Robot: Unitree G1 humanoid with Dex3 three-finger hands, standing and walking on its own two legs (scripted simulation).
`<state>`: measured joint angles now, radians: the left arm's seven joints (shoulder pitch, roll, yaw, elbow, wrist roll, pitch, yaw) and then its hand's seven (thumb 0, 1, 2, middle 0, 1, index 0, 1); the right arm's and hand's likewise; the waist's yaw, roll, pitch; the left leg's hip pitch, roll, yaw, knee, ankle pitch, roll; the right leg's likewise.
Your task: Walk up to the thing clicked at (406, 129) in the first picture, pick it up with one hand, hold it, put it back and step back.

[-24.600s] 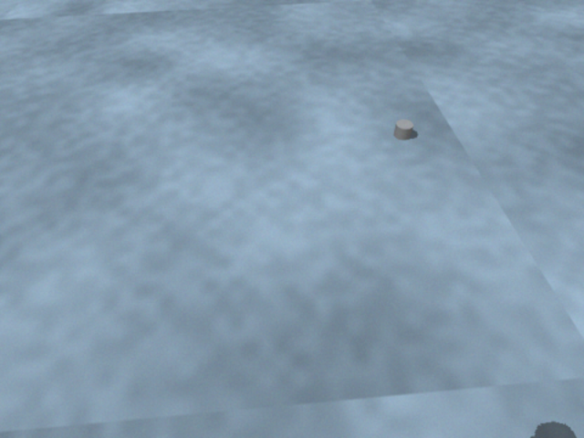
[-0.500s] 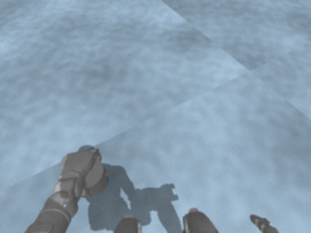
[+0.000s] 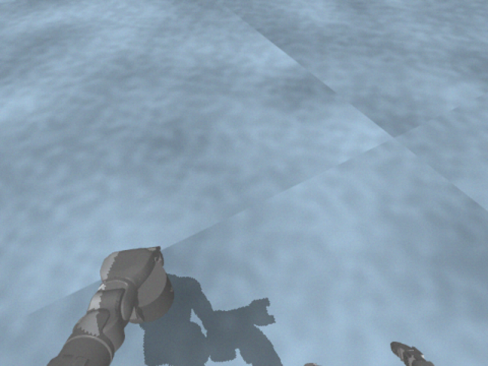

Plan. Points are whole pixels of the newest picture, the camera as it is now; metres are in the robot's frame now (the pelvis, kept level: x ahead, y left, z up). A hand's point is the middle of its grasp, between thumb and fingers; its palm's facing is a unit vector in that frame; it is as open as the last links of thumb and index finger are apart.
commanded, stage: hold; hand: left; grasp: from above
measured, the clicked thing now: (146, 290) +0.30 +0.21 -0.12
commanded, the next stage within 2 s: crouch in 1.76 s
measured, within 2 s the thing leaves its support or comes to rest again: neither
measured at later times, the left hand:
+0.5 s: hand (136, 279) +0.29 +0.21 -0.06, palm faces -0.49 -0.06 -0.87, open 11.6 cm
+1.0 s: hand (134, 281) +0.28 +0.21 -0.04, palm faces -0.49 -0.06 -0.87, open 11.7 cm
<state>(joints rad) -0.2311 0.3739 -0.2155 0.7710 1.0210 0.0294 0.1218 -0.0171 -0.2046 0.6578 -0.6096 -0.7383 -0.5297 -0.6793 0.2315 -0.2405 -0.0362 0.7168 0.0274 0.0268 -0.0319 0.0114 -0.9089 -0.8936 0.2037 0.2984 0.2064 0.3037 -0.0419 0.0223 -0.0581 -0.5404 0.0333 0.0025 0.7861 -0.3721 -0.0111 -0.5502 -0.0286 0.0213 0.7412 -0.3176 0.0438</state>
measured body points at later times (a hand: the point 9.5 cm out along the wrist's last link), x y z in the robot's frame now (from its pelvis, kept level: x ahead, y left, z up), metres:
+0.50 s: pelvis +0.01 +0.00 +0.01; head +0.04 -0.01 +0.46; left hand +0.32 +0.22 -0.01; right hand +0.13 -0.27 -0.10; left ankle +0.01 +0.12 -0.71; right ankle +0.03 -0.15 -0.71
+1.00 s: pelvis +0.01 -0.01 +0.02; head +0.02 -0.02 +0.47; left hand +0.31 +0.21 +0.01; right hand +0.14 -0.27 -0.09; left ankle +0.01 +0.12 -0.71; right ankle +0.03 -0.15 -0.71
